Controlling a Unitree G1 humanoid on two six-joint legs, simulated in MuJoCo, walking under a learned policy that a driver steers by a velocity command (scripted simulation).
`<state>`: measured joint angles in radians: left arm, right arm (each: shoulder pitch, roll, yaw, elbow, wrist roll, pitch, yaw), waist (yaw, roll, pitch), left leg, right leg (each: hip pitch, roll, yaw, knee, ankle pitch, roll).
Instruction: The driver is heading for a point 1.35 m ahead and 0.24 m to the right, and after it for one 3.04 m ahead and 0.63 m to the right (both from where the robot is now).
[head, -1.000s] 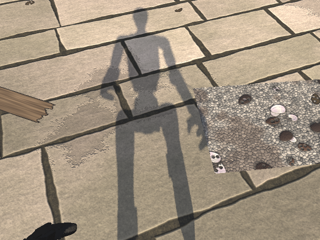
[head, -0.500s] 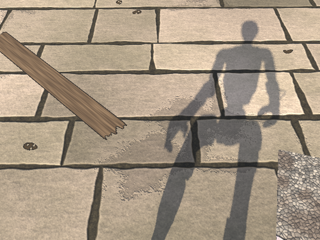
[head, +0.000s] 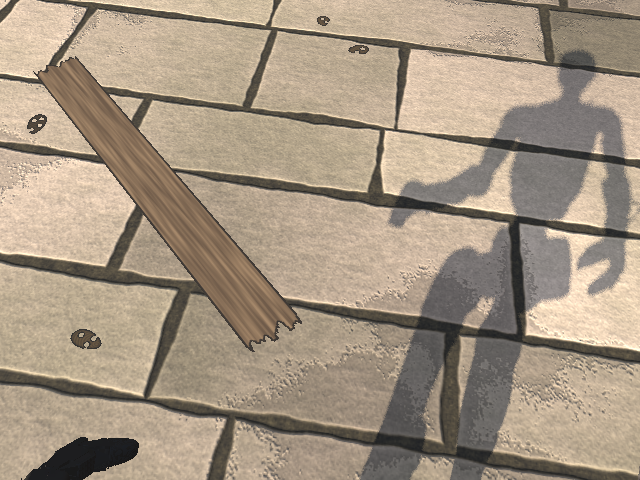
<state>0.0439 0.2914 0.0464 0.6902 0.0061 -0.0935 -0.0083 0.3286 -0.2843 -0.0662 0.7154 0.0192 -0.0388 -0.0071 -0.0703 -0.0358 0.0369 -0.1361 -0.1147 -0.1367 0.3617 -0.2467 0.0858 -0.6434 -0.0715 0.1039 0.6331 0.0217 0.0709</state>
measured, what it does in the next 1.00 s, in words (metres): walks ahead: right foot, then left foot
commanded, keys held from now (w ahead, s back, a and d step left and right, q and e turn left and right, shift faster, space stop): w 0.52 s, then w+e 0.48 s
